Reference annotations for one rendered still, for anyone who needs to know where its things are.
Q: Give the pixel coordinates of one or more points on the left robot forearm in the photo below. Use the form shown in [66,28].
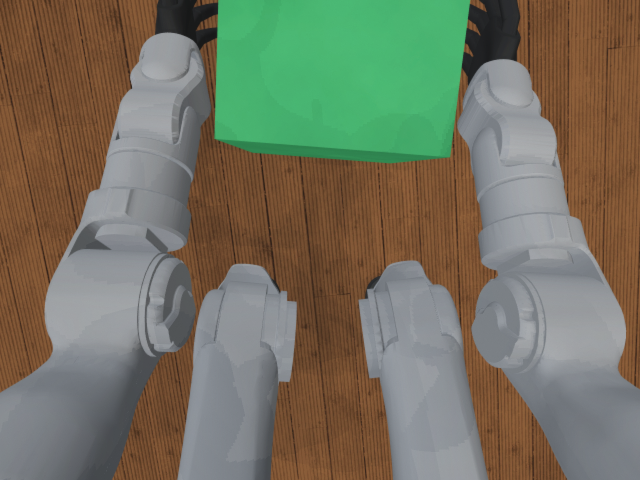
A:
[141,204]

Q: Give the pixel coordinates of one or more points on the right robot shin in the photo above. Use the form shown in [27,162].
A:
[444,305]

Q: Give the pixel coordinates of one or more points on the robot left upper arm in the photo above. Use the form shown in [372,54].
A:
[111,315]

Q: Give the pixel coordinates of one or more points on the right robot forearm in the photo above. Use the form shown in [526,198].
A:
[526,221]

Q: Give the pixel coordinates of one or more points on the robot right upper arm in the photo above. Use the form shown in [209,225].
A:
[559,339]

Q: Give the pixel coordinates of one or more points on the left robot shin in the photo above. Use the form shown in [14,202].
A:
[210,311]

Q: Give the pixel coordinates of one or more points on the carton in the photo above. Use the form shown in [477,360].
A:
[361,80]

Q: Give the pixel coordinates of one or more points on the left robot hand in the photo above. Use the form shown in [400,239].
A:
[181,17]

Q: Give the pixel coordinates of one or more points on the robot shin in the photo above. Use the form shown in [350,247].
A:
[210,311]
[444,305]

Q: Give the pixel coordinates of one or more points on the right robot hand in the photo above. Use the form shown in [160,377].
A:
[499,38]

